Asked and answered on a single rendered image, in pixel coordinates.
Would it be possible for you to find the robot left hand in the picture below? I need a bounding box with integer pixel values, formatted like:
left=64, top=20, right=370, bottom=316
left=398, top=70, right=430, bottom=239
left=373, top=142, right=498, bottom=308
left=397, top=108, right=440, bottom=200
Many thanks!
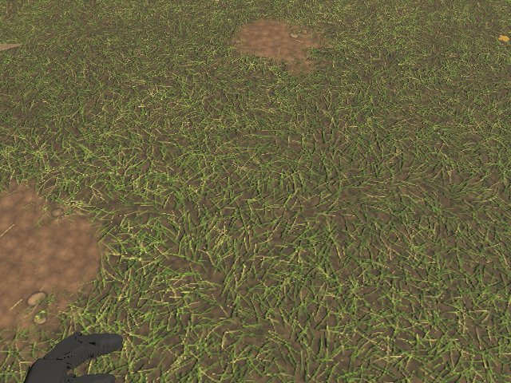
left=23, top=332, right=123, bottom=383

